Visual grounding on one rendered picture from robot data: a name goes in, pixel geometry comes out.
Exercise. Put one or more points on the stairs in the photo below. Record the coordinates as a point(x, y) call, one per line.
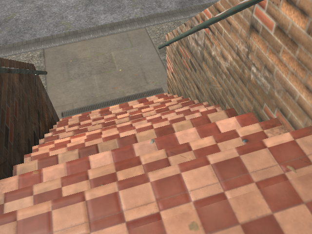
point(102, 146)

